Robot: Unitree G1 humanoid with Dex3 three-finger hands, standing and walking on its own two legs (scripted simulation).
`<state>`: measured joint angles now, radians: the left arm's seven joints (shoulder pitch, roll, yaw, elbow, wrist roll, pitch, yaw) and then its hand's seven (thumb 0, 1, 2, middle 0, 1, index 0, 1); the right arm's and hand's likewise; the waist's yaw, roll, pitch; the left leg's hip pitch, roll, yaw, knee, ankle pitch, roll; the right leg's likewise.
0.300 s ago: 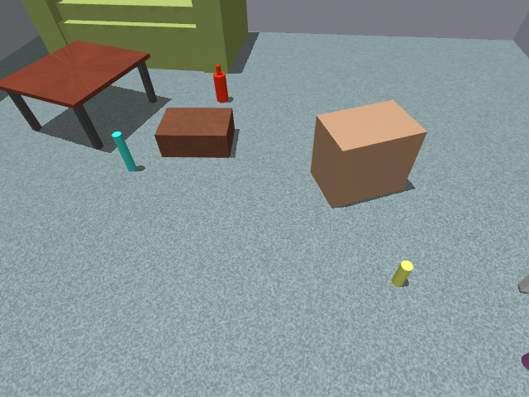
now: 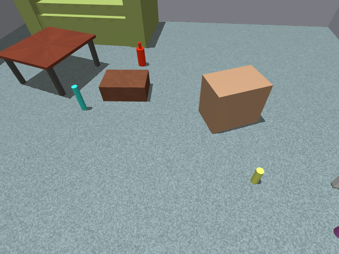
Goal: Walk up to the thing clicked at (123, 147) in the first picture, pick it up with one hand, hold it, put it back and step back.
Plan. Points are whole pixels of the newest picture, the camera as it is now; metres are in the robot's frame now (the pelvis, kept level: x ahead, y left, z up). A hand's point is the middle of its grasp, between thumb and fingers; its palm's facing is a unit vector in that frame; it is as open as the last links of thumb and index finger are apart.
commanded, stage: stand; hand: left
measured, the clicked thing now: (79, 98) +1.42 +0.83 -0.66
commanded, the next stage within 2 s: walk up in 0.82 s
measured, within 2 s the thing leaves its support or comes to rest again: neither
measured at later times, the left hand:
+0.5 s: hand out of the picture +0.07 +0.25 -0.16, palm faces -0.02 -0.94 -0.34, open 7.4 cm
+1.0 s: hand out of the picture +0.06 +0.30 -0.15, palm faces +0.11 -0.92 -0.38, open 7.4 cm
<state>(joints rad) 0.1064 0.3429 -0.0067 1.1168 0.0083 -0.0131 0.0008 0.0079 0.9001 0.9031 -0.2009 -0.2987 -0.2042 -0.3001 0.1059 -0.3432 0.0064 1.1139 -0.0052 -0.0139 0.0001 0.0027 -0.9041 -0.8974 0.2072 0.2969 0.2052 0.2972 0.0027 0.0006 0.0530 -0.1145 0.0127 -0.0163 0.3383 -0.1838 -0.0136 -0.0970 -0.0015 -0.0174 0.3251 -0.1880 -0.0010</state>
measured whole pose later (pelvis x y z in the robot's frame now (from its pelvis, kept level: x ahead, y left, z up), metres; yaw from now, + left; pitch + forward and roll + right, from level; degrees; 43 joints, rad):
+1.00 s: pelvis +0.02 +0.02 +0.00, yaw +6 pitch -1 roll -1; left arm 0.21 0.39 0.07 0.99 0.04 -0.07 -0.03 0.01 0.90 0.90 -0.21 -0.30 -0.21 -0.30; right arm 0.21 -0.42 -0.08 1.00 -0.05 0.02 0.10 0.01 -0.90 -0.90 0.21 0.30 0.21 0.30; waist 0.02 0.02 0.03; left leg -0.45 0.07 -0.01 0.87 -0.34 -0.01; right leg -0.06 -0.04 -0.12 0.34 -0.26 -0.01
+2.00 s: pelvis +0.47 +0.21 -0.03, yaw +24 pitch -1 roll -2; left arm 0.41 0.45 0.05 0.88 0.01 -0.08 -0.05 0.01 0.90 0.90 -0.20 -0.30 -0.21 -0.30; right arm 0.16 -0.43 -0.07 0.84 -0.02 -0.05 0.10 0.00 -0.91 -0.90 0.21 0.30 0.20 0.30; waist 0.08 0.01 0.07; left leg -0.45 0.05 0.05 0.58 -0.12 0.04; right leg -0.01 -0.08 -0.21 0.52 -0.46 0.03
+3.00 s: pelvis +0.85 +0.37 -0.03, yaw +25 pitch -3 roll -1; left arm 0.35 0.44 0.04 0.89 0.01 -0.03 -0.04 0.01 0.90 0.90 -0.20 -0.30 -0.20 -0.30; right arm 0.26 -0.40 -0.06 0.85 -0.02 -0.09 0.05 0.00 -0.90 -0.90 0.21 0.30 0.21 0.30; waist 0.02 -0.04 0.08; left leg -0.35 0.05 0.08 0.64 -0.23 0.02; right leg -0.28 -0.03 0.00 0.98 -0.47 -0.04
